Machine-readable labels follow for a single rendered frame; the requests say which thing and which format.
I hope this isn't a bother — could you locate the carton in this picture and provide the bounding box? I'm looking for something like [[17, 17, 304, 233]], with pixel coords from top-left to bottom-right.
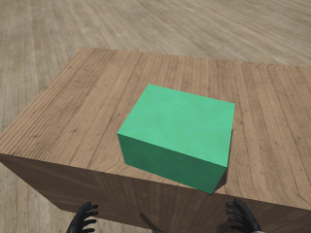
[[117, 84, 235, 194]]

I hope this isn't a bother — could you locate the right robot hand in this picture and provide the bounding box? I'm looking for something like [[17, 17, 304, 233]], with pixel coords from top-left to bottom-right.
[[225, 198, 262, 233]]

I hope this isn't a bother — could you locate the pedestal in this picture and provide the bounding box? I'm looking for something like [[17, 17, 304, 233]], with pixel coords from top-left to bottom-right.
[[0, 47, 311, 233]]

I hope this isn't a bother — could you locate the left robot hand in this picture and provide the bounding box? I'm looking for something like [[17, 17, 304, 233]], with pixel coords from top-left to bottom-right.
[[66, 201, 99, 233]]

